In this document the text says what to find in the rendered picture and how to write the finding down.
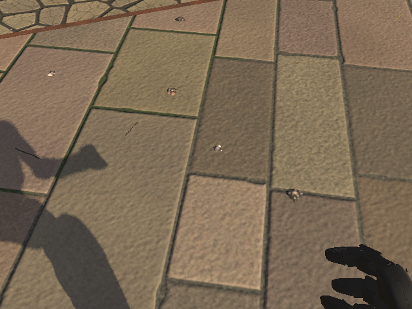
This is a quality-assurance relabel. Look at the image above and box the robot right hand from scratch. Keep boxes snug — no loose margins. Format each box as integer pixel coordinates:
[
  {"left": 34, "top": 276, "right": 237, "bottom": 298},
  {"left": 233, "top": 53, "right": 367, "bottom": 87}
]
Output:
[{"left": 320, "top": 244, "right": 412, "bottom": 309}]

